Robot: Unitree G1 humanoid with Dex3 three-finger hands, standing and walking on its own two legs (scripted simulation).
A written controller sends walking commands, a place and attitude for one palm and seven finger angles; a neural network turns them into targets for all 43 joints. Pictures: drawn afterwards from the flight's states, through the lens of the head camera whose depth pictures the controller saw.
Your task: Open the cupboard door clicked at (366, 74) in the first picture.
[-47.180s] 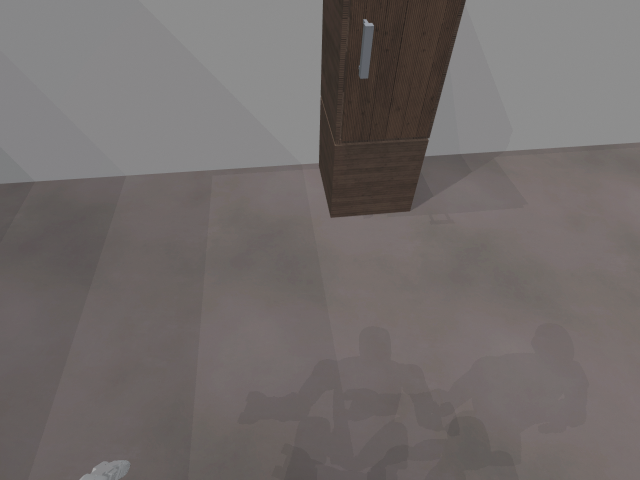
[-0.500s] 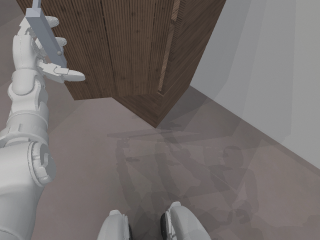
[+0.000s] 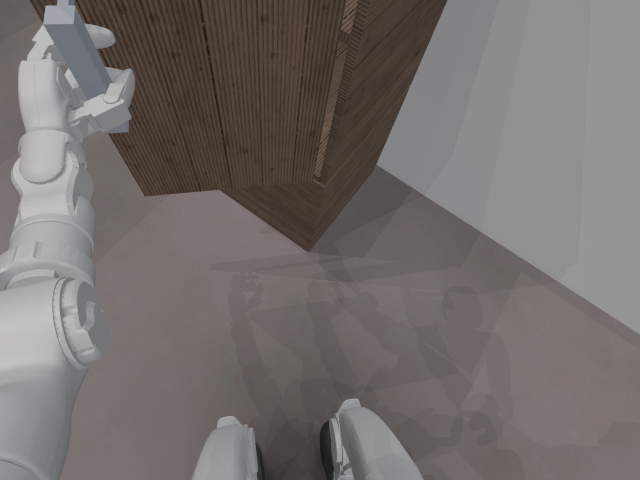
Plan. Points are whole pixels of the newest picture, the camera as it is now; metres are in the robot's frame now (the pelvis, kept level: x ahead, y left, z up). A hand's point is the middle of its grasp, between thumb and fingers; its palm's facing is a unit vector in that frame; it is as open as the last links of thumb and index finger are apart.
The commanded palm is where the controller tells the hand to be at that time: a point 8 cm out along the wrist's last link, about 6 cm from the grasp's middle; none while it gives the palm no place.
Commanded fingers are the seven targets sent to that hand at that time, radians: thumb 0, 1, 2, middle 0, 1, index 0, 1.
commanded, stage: close the thumb around the handle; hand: left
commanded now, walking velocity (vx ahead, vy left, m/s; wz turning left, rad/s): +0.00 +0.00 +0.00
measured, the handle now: (94, 64) +0.60 +0.20 +0.08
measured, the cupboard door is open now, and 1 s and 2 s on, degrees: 45 75 95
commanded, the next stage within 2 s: pull the door open along its arc in 0.16 s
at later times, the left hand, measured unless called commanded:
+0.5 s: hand (115, 106) +0.53 +0.17 +0.08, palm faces +0.08 -1.00 -0.01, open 6.1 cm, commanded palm +0.49 +0.21 +0.07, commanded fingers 0.00 0.90 0.90 -0.40 -1.35 -0.40 -1.35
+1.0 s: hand (186, 199) +0.41 +0.10 +0.08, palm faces +0.34 -0.94 +0.07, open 6.6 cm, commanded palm +0.35 +0.15 +0.07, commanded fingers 0.00 0.90 0.90 -0.40 -1.35 -0.40 -1.35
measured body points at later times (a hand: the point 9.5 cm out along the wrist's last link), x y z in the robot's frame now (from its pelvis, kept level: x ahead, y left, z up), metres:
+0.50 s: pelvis +0.01 +0.00 +0.01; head +0.15 +0.01 +0.43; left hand +0.52 +0.23 +0.08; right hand -0.01 -0.26 -0.10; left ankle +0.00 +0.09 -0.66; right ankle +0.02 -0.13 -0.66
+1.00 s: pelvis +0.02 -0.01 +0.03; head +0.10 -0.02 +0.47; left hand +0.39 +0.15 +0.08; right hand +0.15 -0.25 -0.09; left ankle +0.00 +0.09 -0.66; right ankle +0.02 -0.13 -0.66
